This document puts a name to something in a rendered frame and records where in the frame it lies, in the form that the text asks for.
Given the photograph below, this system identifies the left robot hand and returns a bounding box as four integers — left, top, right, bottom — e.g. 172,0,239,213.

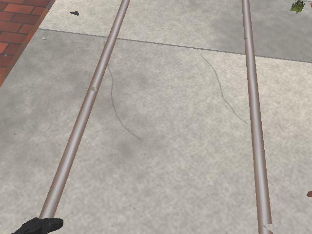
12,217,63,234

